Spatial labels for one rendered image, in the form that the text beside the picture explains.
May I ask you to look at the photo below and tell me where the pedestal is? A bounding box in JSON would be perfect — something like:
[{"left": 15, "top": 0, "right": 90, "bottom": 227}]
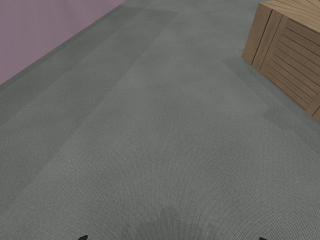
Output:
[{"left": 241, "top": 0, "right": 320, "bottom": 123}]

